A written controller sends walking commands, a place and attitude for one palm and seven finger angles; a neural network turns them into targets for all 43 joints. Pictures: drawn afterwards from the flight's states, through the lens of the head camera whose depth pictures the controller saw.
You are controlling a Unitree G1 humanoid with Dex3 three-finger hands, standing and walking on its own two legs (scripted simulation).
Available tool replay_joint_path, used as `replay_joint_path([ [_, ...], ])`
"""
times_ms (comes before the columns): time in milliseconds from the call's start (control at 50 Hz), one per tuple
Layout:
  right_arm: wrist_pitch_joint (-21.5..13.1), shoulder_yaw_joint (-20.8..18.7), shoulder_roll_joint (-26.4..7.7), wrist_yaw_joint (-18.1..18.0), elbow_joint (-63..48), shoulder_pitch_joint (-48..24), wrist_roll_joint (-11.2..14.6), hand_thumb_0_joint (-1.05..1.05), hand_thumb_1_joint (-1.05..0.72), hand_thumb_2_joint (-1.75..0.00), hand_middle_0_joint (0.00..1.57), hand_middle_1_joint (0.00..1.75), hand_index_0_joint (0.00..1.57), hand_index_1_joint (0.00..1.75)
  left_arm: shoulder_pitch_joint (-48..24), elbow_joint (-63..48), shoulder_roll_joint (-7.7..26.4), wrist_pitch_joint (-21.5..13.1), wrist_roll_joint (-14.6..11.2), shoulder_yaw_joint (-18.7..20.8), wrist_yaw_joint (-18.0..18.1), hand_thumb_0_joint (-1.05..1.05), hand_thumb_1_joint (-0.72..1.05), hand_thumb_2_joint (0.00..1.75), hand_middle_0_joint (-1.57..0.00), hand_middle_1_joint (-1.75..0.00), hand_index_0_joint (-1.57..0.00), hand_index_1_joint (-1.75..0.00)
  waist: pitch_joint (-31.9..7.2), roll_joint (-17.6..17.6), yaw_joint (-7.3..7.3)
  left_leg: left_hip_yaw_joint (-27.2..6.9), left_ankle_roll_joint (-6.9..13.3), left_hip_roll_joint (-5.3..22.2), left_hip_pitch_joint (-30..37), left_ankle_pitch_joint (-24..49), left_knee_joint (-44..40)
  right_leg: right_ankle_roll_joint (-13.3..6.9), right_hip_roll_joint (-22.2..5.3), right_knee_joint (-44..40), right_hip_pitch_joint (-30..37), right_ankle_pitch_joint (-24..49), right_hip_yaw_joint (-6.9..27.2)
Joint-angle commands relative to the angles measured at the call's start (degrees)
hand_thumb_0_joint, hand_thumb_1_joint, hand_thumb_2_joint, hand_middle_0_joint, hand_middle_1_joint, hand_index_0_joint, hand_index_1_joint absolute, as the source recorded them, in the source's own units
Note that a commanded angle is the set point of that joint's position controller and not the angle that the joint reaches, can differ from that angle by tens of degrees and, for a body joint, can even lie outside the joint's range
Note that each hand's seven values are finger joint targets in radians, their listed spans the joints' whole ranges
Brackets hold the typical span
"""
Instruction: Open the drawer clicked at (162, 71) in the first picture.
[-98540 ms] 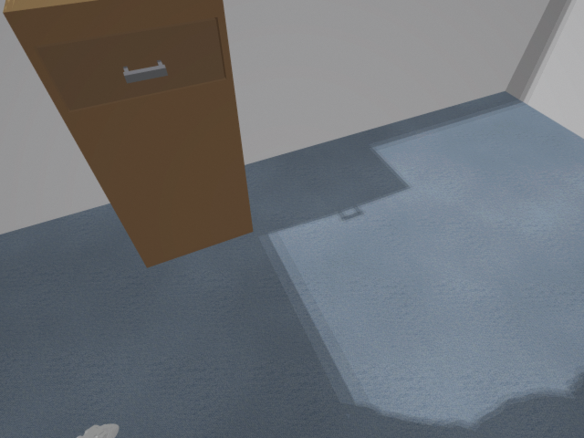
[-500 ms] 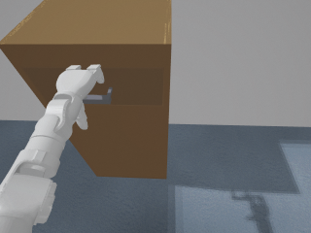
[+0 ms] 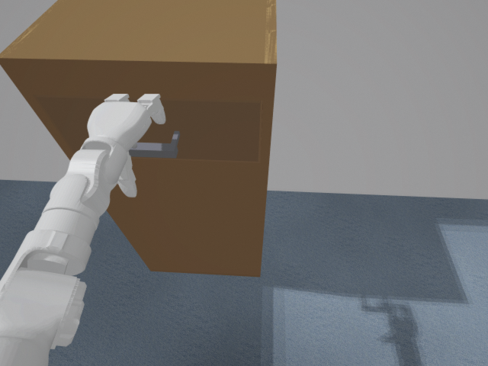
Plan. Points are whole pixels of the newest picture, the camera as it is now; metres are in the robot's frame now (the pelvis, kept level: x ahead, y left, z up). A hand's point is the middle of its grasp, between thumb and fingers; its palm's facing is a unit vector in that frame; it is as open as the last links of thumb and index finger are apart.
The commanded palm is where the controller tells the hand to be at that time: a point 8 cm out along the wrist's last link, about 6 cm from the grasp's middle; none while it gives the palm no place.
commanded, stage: re-aim the fingers above the handle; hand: left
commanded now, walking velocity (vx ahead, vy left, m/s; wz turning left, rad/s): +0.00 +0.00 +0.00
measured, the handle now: (153, 142) +0.51 +0.19 +0.06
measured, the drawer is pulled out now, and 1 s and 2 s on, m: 0.00 0.00 0.00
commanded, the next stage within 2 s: lower the fingers behind the handle in 0.64 s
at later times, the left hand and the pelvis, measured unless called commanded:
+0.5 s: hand (129, 141) +0.46 +0.21 +0.11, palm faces +0.00 -0.03 -1.00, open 13.8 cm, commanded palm +0.44 +0.22 +0.17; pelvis +0.00 +0.00 +0.00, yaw -1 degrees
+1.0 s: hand (134, 148) +0.47 +0.21 +0.09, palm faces -0.06 -0.03 -1.00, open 13.7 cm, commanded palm +0.45 +0.22 +0.15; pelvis +0.01 -0.01 +0.00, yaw +0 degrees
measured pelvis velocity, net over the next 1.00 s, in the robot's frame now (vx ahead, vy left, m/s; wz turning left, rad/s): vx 0.01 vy -0.01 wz -0.01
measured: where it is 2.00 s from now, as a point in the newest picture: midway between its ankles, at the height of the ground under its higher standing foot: outside the picture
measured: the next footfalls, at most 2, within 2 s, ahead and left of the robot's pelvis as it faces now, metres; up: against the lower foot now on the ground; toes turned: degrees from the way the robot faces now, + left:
none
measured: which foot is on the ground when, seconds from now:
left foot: down 0.00-1.00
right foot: down 0.00-1.00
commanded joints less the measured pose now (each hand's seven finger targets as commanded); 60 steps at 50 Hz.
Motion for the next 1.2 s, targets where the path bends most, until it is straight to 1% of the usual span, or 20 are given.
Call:
replay_joint_path([
  [0,-1.4,-2.4,-7.9,-0.5,-4.8,1.2,-0.3,0.0,-0.9,-0.9,0.2,0.3,0.2,0.3,-29.5,-7.7,17.7,2.9,0.8,8.9,5.2,0.0,-0.5,0.3,-0.3,-1.2,-0.3,-1.2,-21.2,-0.3,-0.42,0.6,1.7,-1.8,14.0,19.5,-1.6,-2.0,2.7,-3.6,4.2,19.7,-1.2],
  [80,-1.2,-2.1,-8.3,-0.9,-5.4,1.0,0.1,0.0,-0.9,-0.9,0.2,0.3,0.2,0.3,-28.1,-4.5,16.9,4.8,1.0,7.0,3.4,0.0,-0.5,0.3,-0.3,-1.2,-0.3,-1.2,-20.6,-1.0,-0.99,1.2,1.9,-1.7,13.0,18.4,-1.9,-1.6,2.4,-4.3,5.1,20.5,-0.8],
  [180,-1.1,-2.8,-8.1,-1.1,-6.6,1.7,-0.1,0.0,-0.9,-0.9,0.2,0.3,0.2,0.3,-26.3,-11.3,12.6,1.9,-0.9,4.0,-0.5,0.0,-0.5,0.3,-0.3,-1.2,-0.3,-1.2,-22.6,-0.9,-1.35,0.6,2.3,-1.5,17.0,22.4,-1.4,-1.6,2.7,-4.5,5.1,23.0,-0.7],
  [220,-1.0,-2.7,-7.9,-1.0,-6.4,1.7,0.0,0.0,-0.9,-0.9,0.2,0.3,0.2,0.3,-25.7,-12.0,12.4,0.9,-1.4,4.1,-0.8,0.0,-0.5,0.3,-0.3,-1.2,-0.3,-1.2,-20.5,-0.6,-1.35,0.5,2.2,-1.6,16.7,22.3,-1.4,-1.7,2.7,-4.7,4.3,22.7,-0.8],
  [260,-0.7,-2.4,-8.2,-1.1,-6.1,1.4,0.1,0.0,-0.9,-0.9,0.2,0.3,0.2,0.3,-25.1,-11.1,17.2,0.1,-1.3,8.6,0.1,0.0,-0.5,0.3,-0.3,-1.2,-0.3,-1.2,-20.3,-1.9,-0.29,0.5,2.2,-1.7,14.7,21.3,-1.7,-1.7,2.7,-4.4,5.6,22.3,-0.7],
  [300,-0.9,-2.4,-7.6,-0.8,-6.0,1.2,0.0,0.0,-0.9,-0.9,0.2,0.3,0.2,0.3,-26.2,-11.4,15.6,0.1,-0.9,7.5,1.6,0.0,-0.5,0.3,-0.3,-1.2,-0.3,-1.2,-19.7,0.4,-0.05,0.6,1.9,-1.8,14.5,20.4,-1.8,-1.9,2.7,-4.1,4.4,20.8,-1.0],
  [340,-0.8,-2.3,-8.1,-0.8,-5.6,1.1,-0.2,0.0,-0.9,-0.9,0.2,0.3,0.2,0.3,-25.6,-9.7,20.7,0.6,-0.1,12.0,3.3,0.0,-0.5,0.3,-0.3,-1.2,-0.3,-1.2,-20.5,-1.0,0.85,0.7,1.9,-1.8,13.3,20.9,-1.7,-2.1,2.8,-3.7,6.0,21.2,-0.9],
  [380,-1.0,-2.3,-7.5,-0.5,-5.5,0.9,0.0,0.0,-0.9,-0.9,0.2,0.3,0.2,0.3,-28.5,-9.4,15.7,1.7,0.6,7.3,4.4,0.0,-0.5,0.3,-0.3,-1.2,-0.3,-1.2,-20.0,1.1,-0.55,0.7,1.7,-1.7,13.9,19.8,-1.7,-1.9,2.8,-3.6,3.5,19.6,-1.1],
  [460,-1.2,-2.8,-7.8,-0.4,-5.9,1.4,0.0,0.0,-0.9,-0.9,0.2,0.3,0.2,0.3,-28.1,-10.1,15.4,3.4,0.7,6.8,4.2,0.0,-0.5,0.3,-0.3,-1.2,-0.3,-1.2,-24.5,1.2,-0.71,0.9,2.0,-1.8,16.4,22.5,-0.8,-1.8,2.9,-3.5,5.3,22.5,-0.7],
  [480,-1.2,-2.7,-7.7,-0.4,-5.7,1.5,0.0,0.0,-0.9,-0.9,0.2,0.3,0.2,0.3,-28.4,-9.0,12.6,4.0,0.5,4.4,3.6,0.0,-0.5,0.3,-0.3,-1.2,-0.3,-1.2,-22.4,0.2,-1.58,0.7,1.9,-1.6,16.3,21.9,-1.1,-1.8,2.9,-3.7,4.0,21.8,-1.2],
  [560,-1.0,-2.5,-7.9,-0.8,-6.0,1.2,0.2,0.0,-0.9,-0.9,0.2,0.3,0.2,0.3,-28.7,-9.3,11.2,4.2,-0.4,2.8,1.3,0.0,-0.5,0.3,-0.3,-1.2,-0.3,-1.2,-21.1,-1.1,-1.94,0.5,2.2,-1.6,16.3,20.7,-1.5,-1.6,2.7,-4.5,3.8,21.2,-1.0],
  [620,-0.8,-2.1,-7.9,-1.1,-5.7,1.2,0.3,0.0,-0.9,-0.9,0.2,0.3,0.2,0.3,-29.7,-6.6,11.6,3.8,-0.2,2.8,0.5,0.0,-0.5,0.3,-0.3,-1.2,-0.3,-1.2,-17.7,-2.1,-2.34,0.6,2.2,-1.9,14.3,17.8,-1.8,-1.6,2.5,-5.0,2.8,19.5,-0.9],
  [680,-0.9,-2.1,-7.8,-1.3,-5.7,1.4,0.0,0.0,-0.9,-0.9,0.2,0.3,0.2,0.3,-29.9,-7.5,15.5,2.2,0.3,6.4,1.2,0.0,-0.5,0.3,-0.3,-1.2,-0.3,-1.2,-20.4,-1.2,-1.19,0.6,2.1,-1.9,14.4,18.9,-1.5,-1.8,2.5,-4.2,4.5,20.6,-0.7],
  [760,-1.0,-2.0,-7.7,-0.8,-5.7,1.7,-0.3,0.0,-0.9,-0.9,0.2,0.3,0.2,0.3,-28.0,-6.4,16.8,2.1,0.6,8.3,3.0,0.0,-0.5,0.3,-0.3,-1.2,-0.3,-1.2,-21.9,-1.1,-0.4,1.0,2.0,-1.9,13.1,21.3,-0.8,-1.7,2.4,-3.2,5.8,23.3,-0.6],
  [800,-0.9,-2.1,-7.7,-0.7,-6.0,1.7,-0.1,0.0,-0.9,-0.9,0.2,0.3,0.2,0.3,-25.5,-4.5,14.3,2.7,0.6,6.7,3.3,0.0,-0.5,0.3,-0.3,-1.2,-0.3,-1.2,-19.8,-2.9,-0.68,1.2,2.0,-1.8,11.8,19.8,-1.0,-1.5,2.5,-3.5,5.0,22.5,-0.9],
  [840,-0.8,-2.2,-8.2,-0.7,-6.0,1.7,-0.2,0.0,-0.9,-0.9,0.2,0.3,0.2,0.3,-25.6,-4.6,16.3,2.7,1.0,8.0,3.6,0.0,-0.5,0.3,-0.3,-1.2,-0.3,-1.2,-20.8,-2.9,-0.62,1.4,2.0,-1.9,11.3,19.5,-0.9,-1.6,2.4,-3.5,5.9,22.6,-0.4],
  [1020,-1.1,-2.8,-8.0,-1.3,-5.4,3.1,-0.3,0.0,-0.9,-0.9,0.2,0.3,0.2,0.3,-27.0,-7.2,15.0,0.2,0.8,6.4,3.5,0.0,-0.5,0.3,-0.3,-1.2,-0.3,-1.2,-21.3,-1.3,-2.1,1.3,2.4,-2.2,12.1,18.7,0.1,-1.3,2.5,-3.5,4.1,22.9,0.1],
  [1060,-1.3,-3.1,-7.8,-1.3,-5.4,3.4,-0.5,0.0,-0.9,-0.9,0.2,0.3,0.2,0.3,-26.3,-8.8,16.0,-1.1,0.7,7.8,4.0,0.0,-0.5,0.3,-0.3,-1.2,-0.3,-1.2,-23.4,0.1,-1.5,1.2,2.4,-2.3,13.1,20.6,0.7,-1.5,2.6,-2.9,4.6,24.1,0.2],
  [1120,-1.3,-3.5,-7.6,-0.7,-5.0,3.8,-0.6,0.0,-0.9,-0.9,0.2,0.3,0.2,0.3,-25.2,-9.4,13.6,-1.5,0.9,6.7,5.3,0.0,-0.5,0.3,-0.3,-1.2,-0.3,-1.2,-23.1,2.3,-1.58,0.9,1.9,-2.0,14.2,23.3,1.5,-1.8,3.1,-1.8,1.8,23.8,-0.6],
  [1180,-1.1,-3.5,-7.9,-0.3,-4.6,4.0,-0.7,0.0,-0.9,-0.9,0.2,0.3,0.2,0.3,-23.3,-6.6,14.1,-0.3,1.4,7.7,6.8,0.0,-0.5,0.3,-0.3,-1.2,-0.3,-1.2,-22.0,0.0,-1.42,0.8,1.9,-2.0,12.3,22.1,1.7,-1.8,3.2,-1.5,1.3,22.8,-0.9],
])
